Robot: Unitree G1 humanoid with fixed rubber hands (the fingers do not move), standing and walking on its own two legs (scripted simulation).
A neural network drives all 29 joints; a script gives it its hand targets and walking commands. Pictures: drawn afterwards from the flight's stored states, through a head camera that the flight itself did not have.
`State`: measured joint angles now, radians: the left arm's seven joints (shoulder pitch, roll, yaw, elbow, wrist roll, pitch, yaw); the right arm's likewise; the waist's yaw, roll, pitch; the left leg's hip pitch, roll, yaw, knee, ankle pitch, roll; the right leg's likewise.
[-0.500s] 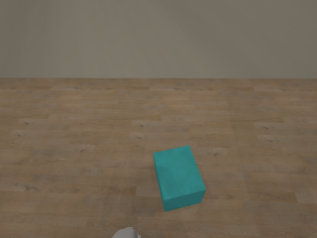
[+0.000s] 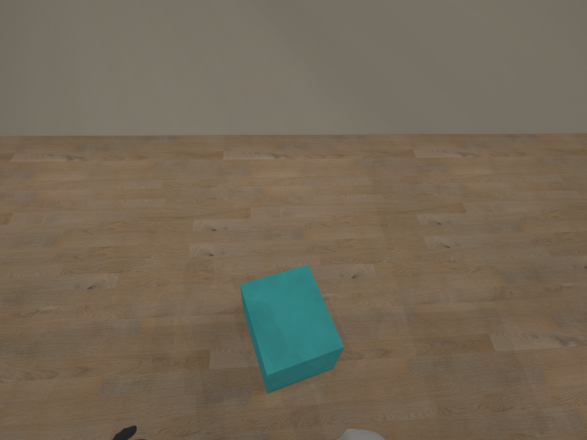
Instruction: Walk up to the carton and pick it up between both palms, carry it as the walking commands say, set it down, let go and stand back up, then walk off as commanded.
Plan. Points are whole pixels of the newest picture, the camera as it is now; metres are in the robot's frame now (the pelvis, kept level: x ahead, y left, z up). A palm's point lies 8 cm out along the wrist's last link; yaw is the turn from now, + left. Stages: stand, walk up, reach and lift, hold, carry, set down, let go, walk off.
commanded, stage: walk up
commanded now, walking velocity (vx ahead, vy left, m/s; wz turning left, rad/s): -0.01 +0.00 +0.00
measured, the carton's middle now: (288, 328) +0.51 -0.02 -0.66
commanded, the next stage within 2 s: none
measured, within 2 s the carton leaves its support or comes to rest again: neither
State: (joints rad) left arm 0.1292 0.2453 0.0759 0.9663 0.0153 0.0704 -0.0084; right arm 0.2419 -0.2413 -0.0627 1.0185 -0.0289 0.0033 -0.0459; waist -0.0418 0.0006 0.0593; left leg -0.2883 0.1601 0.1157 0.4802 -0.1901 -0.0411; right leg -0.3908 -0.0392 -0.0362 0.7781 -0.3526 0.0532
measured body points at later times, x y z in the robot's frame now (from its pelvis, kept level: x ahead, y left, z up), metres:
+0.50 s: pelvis -0.01 -0.06 +0.01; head +0.00 -0.04 +0.45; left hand +0.04 +0.20 -0.15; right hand -0.02 -0.30 -0.14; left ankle +0.00 +0.08 -0.74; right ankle -0.01 -0.17 -0.71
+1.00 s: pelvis +0.07 -0.12 +0.00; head +0.10 -0.13 +0.45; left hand -0.05 +0.09 -0.14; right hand +0.25 -0.32 -0.14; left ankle +0.09 -0.01 -0.71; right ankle +0.01 -0.24 -0.74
